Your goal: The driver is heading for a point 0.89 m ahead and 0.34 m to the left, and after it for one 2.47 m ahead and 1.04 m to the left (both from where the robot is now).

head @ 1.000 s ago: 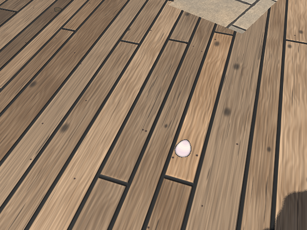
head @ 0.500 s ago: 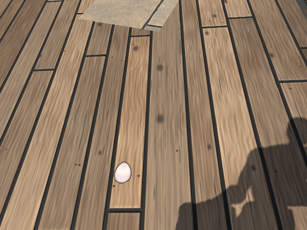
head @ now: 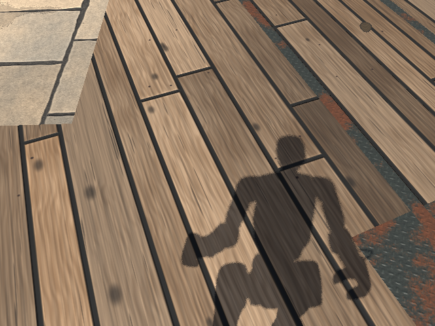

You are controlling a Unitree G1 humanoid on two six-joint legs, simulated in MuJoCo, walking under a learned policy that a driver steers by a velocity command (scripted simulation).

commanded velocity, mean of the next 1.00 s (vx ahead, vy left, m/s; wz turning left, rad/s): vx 0.97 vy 0.00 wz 0.78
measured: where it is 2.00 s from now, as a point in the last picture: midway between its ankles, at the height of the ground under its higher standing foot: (104, 185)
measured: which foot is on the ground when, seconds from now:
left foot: down 0.00-0.24, up 0.26-0.68, down 0.70-1.00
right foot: up 0.00-0.24, down 0.26-0.70, up 0.72-1.00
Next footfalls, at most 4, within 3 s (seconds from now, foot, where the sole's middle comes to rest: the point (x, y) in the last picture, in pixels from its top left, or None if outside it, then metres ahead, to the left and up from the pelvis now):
0.26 right None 0.41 -0.16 -0.77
0.70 left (154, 258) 0.71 0.23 -0.77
1.12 right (113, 166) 1.12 0.41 -0.77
1.62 left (66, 183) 1.05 0.58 -0.77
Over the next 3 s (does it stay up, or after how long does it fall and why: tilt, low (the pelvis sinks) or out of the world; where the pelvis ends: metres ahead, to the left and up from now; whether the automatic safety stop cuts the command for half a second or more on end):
stays up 1.12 0.51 0.02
